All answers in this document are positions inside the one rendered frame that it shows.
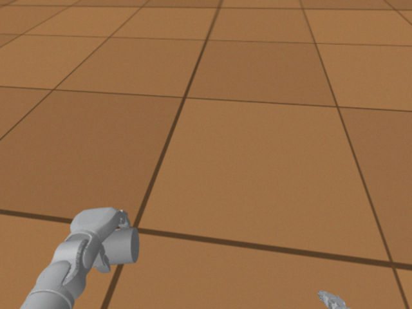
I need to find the can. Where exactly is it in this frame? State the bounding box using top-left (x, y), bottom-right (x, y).
top-left (102, 227), bottom-right (139, 265)

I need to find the right robot hand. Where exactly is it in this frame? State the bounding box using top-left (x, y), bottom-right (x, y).
top-left (318, 290), bottom-right (351, 309)

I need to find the left robot arm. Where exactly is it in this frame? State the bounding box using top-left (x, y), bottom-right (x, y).
top-left (20, 230), bottom-right (101, 309)

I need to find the left robot hand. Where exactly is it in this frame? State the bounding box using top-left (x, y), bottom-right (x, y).
top-left (70, 207), bottom-right (131, 273)

